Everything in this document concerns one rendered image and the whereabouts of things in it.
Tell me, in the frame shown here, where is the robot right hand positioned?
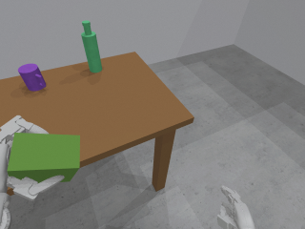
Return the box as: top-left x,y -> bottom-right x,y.
217,185 -> 255,229

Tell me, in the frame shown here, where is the robot left forearm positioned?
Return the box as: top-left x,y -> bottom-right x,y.
0,193 -> 12,229

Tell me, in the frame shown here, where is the table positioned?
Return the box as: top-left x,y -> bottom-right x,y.
0,52 -> 194,196

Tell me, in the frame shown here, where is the sponge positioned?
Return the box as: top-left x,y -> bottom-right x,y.
7,133 -> 80,183

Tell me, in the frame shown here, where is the robot left hand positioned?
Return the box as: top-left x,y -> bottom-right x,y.
0,115 -> 65,201

